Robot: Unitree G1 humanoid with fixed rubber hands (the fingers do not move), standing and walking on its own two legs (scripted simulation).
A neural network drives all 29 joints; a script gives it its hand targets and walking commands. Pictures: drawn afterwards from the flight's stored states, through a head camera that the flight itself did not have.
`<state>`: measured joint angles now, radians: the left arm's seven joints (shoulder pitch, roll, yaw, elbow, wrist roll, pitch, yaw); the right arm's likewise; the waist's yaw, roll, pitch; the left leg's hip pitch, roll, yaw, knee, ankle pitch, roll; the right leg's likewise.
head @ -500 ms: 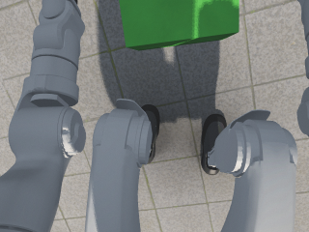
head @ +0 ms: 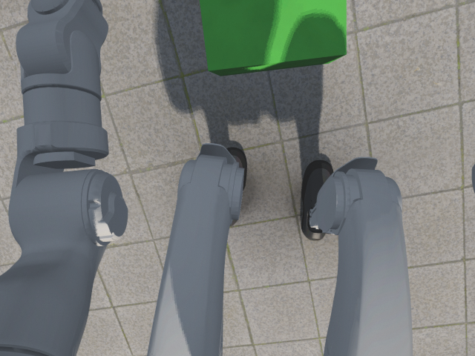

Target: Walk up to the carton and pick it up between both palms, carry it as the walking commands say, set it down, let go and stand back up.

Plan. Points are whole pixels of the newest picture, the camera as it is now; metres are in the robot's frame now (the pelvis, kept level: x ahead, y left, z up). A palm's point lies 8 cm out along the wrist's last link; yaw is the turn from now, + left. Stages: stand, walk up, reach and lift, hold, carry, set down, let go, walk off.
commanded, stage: set down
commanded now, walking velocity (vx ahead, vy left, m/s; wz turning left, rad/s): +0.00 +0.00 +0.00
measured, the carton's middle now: (270, 14) +0.56 +0.05 -0.41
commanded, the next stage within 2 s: let go in 0.72 s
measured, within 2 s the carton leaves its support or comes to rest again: neither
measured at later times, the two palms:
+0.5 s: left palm out of the picture +0.53 +0.26 +0.03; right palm out of the picture +0.61 -0.17 +0.04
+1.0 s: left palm out of the picture +0.51 +0.25 +0.10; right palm out of the picture +0.57 -0.17 +0.10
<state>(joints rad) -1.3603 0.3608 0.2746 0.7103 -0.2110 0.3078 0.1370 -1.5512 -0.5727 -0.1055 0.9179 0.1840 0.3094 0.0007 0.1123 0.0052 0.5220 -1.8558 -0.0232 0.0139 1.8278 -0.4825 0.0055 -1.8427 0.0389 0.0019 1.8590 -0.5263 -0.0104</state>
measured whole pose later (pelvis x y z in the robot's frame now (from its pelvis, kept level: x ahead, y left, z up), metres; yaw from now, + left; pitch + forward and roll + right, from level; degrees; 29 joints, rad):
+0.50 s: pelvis +0.01 +0.00 +0.13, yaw +0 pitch +26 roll +1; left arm -1.29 0.34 0.28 0.64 -0.18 0.35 0.11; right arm -1.49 -0.56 -0.15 0.88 0.14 0.34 0.05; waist 0.12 0.00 0.52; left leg -1.43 -0.03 -0.01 1.32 -0.35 0.00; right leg -1.42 0.05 0.03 1.35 -0.37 -0.01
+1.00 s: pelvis +0.07 +0.01 +0.21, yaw -1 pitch +38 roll +0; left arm -0.90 0.23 0.33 0.77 0.07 0.17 -0.05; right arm -1.07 -0.29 -0.26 0.88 -0.08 0.20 -0.03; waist 0.08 0.00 0.04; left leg -1.32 -0.03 0.00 0.89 -0.24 0.02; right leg -1.31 0.04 0.06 0.92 -0.28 0.01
